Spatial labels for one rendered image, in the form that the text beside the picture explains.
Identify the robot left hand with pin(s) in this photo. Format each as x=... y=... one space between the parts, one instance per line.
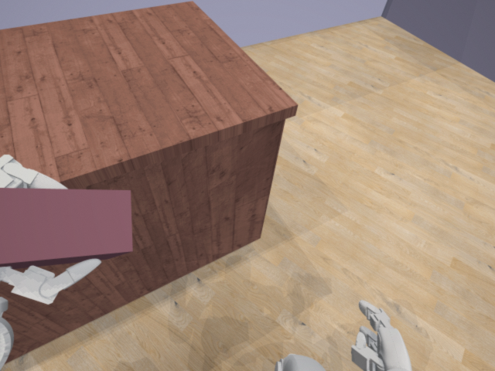
x=36 y=283

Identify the table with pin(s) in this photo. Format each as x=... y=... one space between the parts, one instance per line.
x=159 y=101

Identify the right robot thigh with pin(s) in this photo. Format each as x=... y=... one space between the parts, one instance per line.
x=298 y=363

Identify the sponge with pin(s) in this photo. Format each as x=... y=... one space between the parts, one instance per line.
x=43 y=227

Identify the robot right hand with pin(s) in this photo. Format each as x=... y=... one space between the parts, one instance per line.
x=383 y=351

